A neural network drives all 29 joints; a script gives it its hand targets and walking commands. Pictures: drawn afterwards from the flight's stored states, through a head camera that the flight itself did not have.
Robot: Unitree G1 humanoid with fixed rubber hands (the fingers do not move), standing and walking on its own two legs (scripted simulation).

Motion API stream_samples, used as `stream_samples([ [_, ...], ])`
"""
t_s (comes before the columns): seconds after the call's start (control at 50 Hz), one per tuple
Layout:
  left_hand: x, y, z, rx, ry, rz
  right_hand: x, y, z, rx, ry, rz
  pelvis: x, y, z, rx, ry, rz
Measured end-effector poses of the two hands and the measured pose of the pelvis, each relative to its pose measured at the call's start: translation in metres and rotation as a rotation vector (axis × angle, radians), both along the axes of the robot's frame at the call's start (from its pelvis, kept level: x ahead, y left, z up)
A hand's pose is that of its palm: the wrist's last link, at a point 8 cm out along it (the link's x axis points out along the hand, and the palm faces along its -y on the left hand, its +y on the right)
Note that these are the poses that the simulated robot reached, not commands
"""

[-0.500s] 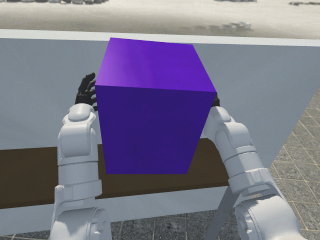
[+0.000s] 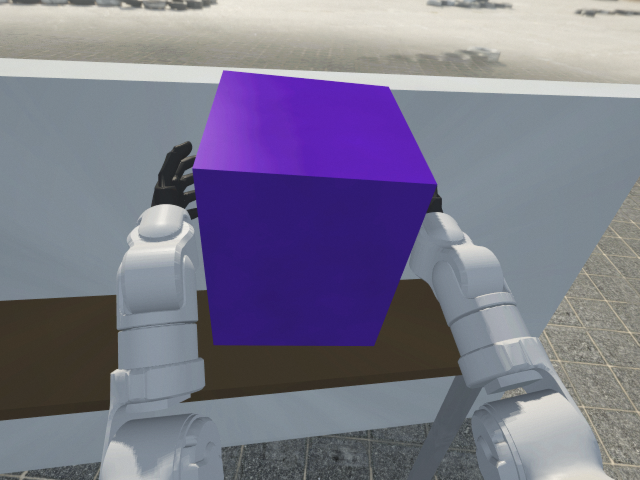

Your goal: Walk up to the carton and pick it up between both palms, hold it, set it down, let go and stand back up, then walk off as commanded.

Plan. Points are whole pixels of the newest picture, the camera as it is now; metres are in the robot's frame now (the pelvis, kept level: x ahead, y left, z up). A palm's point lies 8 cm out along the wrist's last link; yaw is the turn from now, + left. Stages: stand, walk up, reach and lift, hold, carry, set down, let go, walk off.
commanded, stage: hold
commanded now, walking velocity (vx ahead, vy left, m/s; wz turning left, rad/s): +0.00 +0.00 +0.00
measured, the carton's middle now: (302, 214) +0.38 +0.02 +0.22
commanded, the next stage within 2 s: set down in 1.08 s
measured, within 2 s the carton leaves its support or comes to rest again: neither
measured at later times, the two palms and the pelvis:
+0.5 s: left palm (179, 215) +0.35 +0.16 +0.23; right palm (427, 226) +0.36 -0.13 +0.22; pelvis +0.00 +0.00 +0.00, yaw +0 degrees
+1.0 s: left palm (173, 215) +0.35 +0.16 +0.23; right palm (424, 224) +0.36 -0.13 +0.22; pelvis +0.00 +0.00 +0.00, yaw +0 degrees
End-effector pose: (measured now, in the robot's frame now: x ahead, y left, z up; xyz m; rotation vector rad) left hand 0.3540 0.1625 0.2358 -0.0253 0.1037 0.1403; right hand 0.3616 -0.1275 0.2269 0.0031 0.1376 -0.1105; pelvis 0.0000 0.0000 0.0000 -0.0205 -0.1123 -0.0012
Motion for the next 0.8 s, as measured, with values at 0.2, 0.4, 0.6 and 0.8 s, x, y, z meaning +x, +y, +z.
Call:
stream_samples([
  [0.2,0.0025,-0.0024,-0.0079,0.005,0.023,-0.005,0.0015,-0.0025,-0.0067,-0.011,0.022,0.001,0.0042,-0.0016,0.0001,0.003,-0.002,0.005],
  [0.4,0.0002,-0.0052,-0.0052,0.016,0.028,0.001,0.0004,-0.0052,-0.0083,0.022,0.028,-0.002,0.0055,-0.0012,0.0,0.005,-0.019,0.004],
  [0.6,-0.0019,-0.0057,-0.0014,0.01,0.015,0.0,-0.0021,-0.0056,-0.0054,0.019,0.015,-0.003,0.0029,-0.0033,-0.0003,0.004,-0.019,0.002],
  [0.8,-0.0028,-0.0027,-0.0007,0.012,0.013,0.002,-0.0016,-0.0027,-0.0023,0.009,0.013,0.003,0.0001,-0.0045,-0.0001,0.003,-0.019,0.011],
])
